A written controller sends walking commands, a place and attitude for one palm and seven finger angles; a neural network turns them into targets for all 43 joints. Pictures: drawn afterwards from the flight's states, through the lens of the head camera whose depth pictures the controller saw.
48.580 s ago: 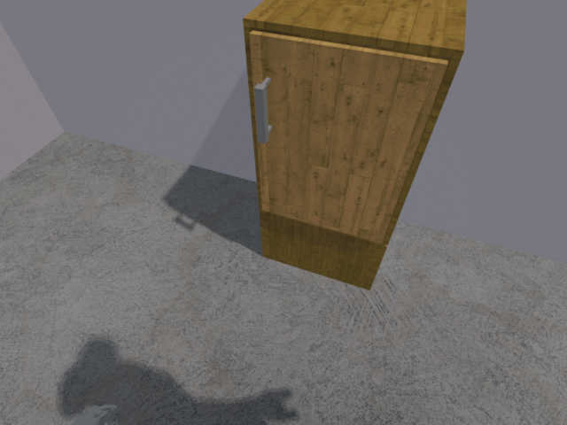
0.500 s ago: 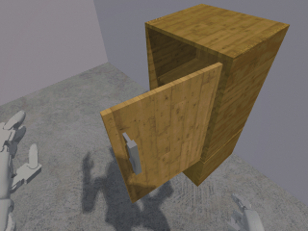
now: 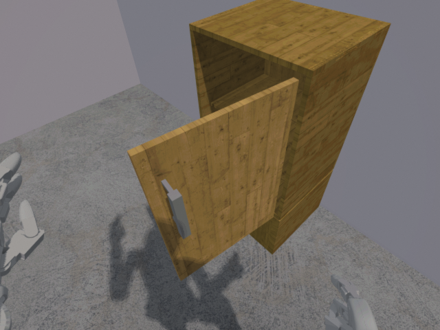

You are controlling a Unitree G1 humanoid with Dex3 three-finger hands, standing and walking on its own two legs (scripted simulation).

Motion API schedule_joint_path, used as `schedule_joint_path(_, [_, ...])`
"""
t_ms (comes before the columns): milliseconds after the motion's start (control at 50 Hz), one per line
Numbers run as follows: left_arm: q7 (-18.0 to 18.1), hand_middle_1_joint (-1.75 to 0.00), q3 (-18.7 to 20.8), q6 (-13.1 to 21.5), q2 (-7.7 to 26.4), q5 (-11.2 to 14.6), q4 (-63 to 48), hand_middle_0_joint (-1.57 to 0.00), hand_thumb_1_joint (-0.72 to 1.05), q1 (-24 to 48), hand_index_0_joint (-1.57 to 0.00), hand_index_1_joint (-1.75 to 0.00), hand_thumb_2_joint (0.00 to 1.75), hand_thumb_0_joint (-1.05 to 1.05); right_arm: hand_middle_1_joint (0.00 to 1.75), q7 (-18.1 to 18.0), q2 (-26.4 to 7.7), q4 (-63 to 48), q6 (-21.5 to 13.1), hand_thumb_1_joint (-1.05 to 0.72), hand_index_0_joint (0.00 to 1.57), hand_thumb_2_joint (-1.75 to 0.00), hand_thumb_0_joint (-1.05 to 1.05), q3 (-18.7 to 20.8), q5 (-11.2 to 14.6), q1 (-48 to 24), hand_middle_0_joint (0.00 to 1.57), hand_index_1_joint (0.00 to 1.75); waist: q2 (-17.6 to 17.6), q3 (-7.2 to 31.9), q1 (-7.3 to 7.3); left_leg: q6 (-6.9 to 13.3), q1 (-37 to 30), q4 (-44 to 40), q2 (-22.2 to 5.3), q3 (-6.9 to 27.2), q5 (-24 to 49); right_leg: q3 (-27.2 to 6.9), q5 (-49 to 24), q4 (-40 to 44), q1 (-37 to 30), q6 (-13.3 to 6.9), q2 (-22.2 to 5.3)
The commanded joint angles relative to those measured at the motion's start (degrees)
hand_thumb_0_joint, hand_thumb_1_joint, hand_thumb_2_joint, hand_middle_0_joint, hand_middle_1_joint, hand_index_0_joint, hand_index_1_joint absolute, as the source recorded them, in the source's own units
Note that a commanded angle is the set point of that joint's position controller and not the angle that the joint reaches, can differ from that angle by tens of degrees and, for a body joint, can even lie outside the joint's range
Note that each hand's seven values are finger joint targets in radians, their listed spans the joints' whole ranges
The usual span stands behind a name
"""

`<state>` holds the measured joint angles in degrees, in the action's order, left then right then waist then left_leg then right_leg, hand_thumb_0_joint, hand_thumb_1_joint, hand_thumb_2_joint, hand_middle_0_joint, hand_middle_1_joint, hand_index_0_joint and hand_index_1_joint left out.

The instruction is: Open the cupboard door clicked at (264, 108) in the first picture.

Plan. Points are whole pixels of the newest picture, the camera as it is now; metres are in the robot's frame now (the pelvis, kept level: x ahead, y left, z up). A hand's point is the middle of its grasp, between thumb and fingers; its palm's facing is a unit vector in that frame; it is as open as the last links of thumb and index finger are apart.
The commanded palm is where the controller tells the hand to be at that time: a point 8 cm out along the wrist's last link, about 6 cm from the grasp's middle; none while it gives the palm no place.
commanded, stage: step back with the hand held close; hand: left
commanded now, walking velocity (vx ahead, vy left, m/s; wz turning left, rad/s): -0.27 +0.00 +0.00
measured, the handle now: (175, 209) +0.36 +0.14 -0.01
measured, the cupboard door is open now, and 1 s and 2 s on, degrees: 82 82 82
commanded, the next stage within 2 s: stop stepping back and stand still in 1.44 s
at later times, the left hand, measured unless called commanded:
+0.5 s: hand out of the picture +0.14 +0.30 +0.15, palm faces +0.46 -0.74 -0.49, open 7.4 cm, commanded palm +0.08 +0.33 +0.17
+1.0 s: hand out of the picture +0.08 +0.29 +0.15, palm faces +0.38 -0.78 -0.50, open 7.4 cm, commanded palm +0.01 +0.34 +0.17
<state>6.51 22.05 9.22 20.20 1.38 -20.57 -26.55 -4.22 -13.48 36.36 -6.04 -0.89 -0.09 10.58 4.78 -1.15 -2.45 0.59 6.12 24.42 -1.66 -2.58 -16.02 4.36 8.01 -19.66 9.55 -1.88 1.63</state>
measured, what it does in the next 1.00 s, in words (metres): shifts its weight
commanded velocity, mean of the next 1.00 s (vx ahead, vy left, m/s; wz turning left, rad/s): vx -0.32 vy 0.00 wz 0.01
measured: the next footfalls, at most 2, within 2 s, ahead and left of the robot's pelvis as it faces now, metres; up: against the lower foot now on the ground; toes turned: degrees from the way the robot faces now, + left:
right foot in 1.28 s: -0.26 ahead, -0.07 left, +0.00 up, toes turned -3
left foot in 1.74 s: -0.25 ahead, +0.17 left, +0.00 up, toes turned +5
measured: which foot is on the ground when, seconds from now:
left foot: down 0.00-1.00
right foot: down 0.00-0.98, up 1.00-1.00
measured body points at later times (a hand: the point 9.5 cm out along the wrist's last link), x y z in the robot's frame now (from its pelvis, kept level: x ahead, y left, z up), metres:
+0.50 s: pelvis -0.06 +0.03 -0.02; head -0.05 +0.04 +0.43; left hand +0.11 +0.33 +0.17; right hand +0.11 -0.21 -0.09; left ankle -0.03 +0.11 -0.74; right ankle +0.03 -0.10 -0.74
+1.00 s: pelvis -0.12 +0.04 -0.03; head -0.09 +0.07 +0.42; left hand +0.06 +0.33 +0.17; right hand +0.05 -0.21 -0.09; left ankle -0.03 +0.11 -0.74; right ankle -0.01 -0.10 -0.74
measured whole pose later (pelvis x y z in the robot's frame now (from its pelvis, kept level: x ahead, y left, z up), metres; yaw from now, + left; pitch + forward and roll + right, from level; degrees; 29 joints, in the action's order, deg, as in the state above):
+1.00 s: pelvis -0.12 +0.04 -0.03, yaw +2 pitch +0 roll -2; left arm 8.4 25.5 15.0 25.4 0.0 -33.9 -32.3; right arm -4.1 -12.9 33.3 -4.6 1.4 0.0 10.3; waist -2.1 -4.1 1.8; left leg 4.3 26.8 37.6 1.3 -3.2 -11.1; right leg -2.4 10.0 -35.4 27.0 1.3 1.3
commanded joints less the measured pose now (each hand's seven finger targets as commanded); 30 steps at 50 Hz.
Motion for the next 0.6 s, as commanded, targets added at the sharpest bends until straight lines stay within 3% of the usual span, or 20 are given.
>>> schedule_joint_path(0, [1.11,-0.30,5.50,4.39,10.54,0.16,-11.71,-0.20,0.90,-0.70,-0.20,-0.30,0.90,0.00,0.30,-0.80,-6.86,-9.78,-1.69,-0.90,0.20,-0.90,0.00,2.81,-0.19,-5.76,0.20,0.30,-2.63,7.25,1.74,1.40,3.66,-1.74,-0.76,2.41,8.79,-9.66,-7.37,3.29,-1.36,0.23,-7.84])
schedule_joint_path(60, [1.76,-0.30,7.56,4.10,12.36,0.37,-13.87,-0.20,0.90,-3.14,-0.20,-0.30,0.90,0.00,0.30,-1.18,-6.88,-11.16,-0.56,-0.90,0.20,-0.90,0.00,3.41,0.09,-5.77,0.20,0.30,-4.50,11.18,1.67,0.99,4.78,-2.27,-2.01,3.17,15.97,-7.99,-16.73,-1.95,-4.60,0.84,-6.53])
schedule_joint_path(100, [2.27,-0.30,9.47,3.98,14.31,0.40,-15.40,-0.20,0.90,-3.32,-0.20,-0.30,0.90,0.00,0.30,-1.49,-6.86,-11.70,0.18,-0.90,0.20,-0.90,0.00,3.69,0.05,-6.10,0.20,0.30,-4.37,12.03,1.51,0.62,6.39,-1.91,-2.09,3.74,18.15,-7.71,-19.99,-3.85,-5.70,0.71,-6.69])
schedule_joint_path(160, [2.56,-0.30,9.61,3.98,13.88,0.50,-16.50,-0.20,0.90,-5.19,-0.20,-0.30,0.90,0.00,0.30,-1.60,-6.40,-12.74,0.94,-0.90,0.20,-0.90,0.00,4.03,0.27,-5.79,0.20,0.30,-4.91,11.76,1.78,0.49,8.51,-0.82,-2.37,3.64,17.94,-8.47,-22.15,-5.69,-4.99,0.65,-6.99])
schedule_joint_path(240, [3.18,-0.30,10.01,4.16,13.92,0.10,-18.38,-0.20,0.90,-6.21,-0.20,-0.30,0.90,0.00,0.30,-1.77,-6.65,-13.54,1.24,-0.90,0.20,-0.90,0.00,4.25,0.17,-5.44,0.20,0.30,-2.17,10.73,1.68,1.01,12.97,-2.22,-3.44,5.42,14.36,-8.22,-18.29,-8.53,-5.04,0.86,-5.88])
schedule_joint_path(320, [4.15,-0.30,9.24,4.32,12.51,-1.09,-20.13,-0.20,0.90,-5.04,-0.20,-0.30,0.90,0.00,0.30,-2.44,-6.94,-14.36,0.81,-0.90,0.20,-0.90,0.00,4.30,-0.93,-4.52,0.20,0.30,-0.52,7.38,2.04,2.53,22.39,-5.34,-5.43,8.04,5.30,-7.29,-12.18,-12.63,-6.88,1.54,-3.89])
schedule_joint_path(380, [4.96,-0.30,8.69,4.46,10.95,-2.61,-19.95,-0.20,0.90,-2.53,-0.20,-0.30,0.90,0.00,0.30,-2.77,-7.55,-13.99,0.40,-0.90,0.20,-0.90,0.00,4.79,-2.02,-3.43,0.20,0.30,2.40,5.13,2.69,4.13,30.61,-7.20,-7.38,10.18,-8.22,-6.93,-2.97,-17.16,-7.58,1.55,-2.67])
schedule_joint_path(400, [5.28,-0.30,9.22,4.50,11.52,-2.79,-19.87,-0.20,0.90,-1.94,-0.20,-0.30,0.90,0.00,0.30,-3.08,-7.27,-13.75,0.23,-0.90,0.20,-0.90,0.00,4.83,-2.15,-3.48,0.20,0.30,1.25,4.48,2.71,4.68,32.52,-6.95,-7.42,10.56,-11.57,-7.28,-2.41,-16.96,-8.20,1.42,-2.84])
schedule_joint_path(440, [5.42,-0.30,8.97,4.89,10.98,-3.17,-19.38,-0.20,0.90,-0.82,-0.20,-0.30,0.90,0.00,0.30,-2.99,-7.34,-13.61,-0.06,-0.90,0.20,-0.90,0.00,4.96,-2.13,-2.34,0.20,0.30,-1.03,3.36,3.45,4.89,33.58,-4.14,-5.97,10.21,-20.16,-9.75,1.74,-15.53,-4.87,0.70,-4.26])
schedule_joint_path(520, [5.73,-0.30,8.25,5.56,10.84,-3.25,-21.20,-0.20,0.90,1.96,-0.20,-0.30,0.90,0.00,0.30,-3.11,-6.82,-12.87,-0.49,-0.90,0.20,-0.90,0.00,4.69,-2.16,-1.54,0.20,0.30,-5.20,2.47,4.29,4.18,28.64,1.48,-3.63,9.22,-22.04,-14.00,9.89,-8.92,4.24,-0.71,-7.13])
schedule_joint_path(540, [5.59,-0.30,8.76,5.91,11.23,-3.01,-20.80,-0.20,0.90,2.18,-0.20,-0.30,0.90,0.00,0.30,-2.86,-6.99,-12.93,-0.82,-0.90,0.20,-0.90,0.00,4.54,-1.64,-1.64,0.20,0.30,-4.21,2.57,4.13,4.29,28.16,1.83,-3.75,9.00,-23.09,-14.28,12.63,-8.40,5.36,-0.63,-7.34])
schedule_joint_path(580, [5.37,-0.30,9.06,6.54,11.60,-2.58,-20.45,-0.20,0.90,2.33,-0.20,-0.30,0.90,0.00,0.30,-2.45,-6.67,-12.76,-1.42,-0.90,0.20,-0.90,0.00,4.00,-1.10,-1.80,0.20,0.30,-2.98,2.41,3.82,4.47,29.35,-1.06,-4.45,10.28,-21.60,-12.53,11.19,-10.40,4.25,0.06,-6.19])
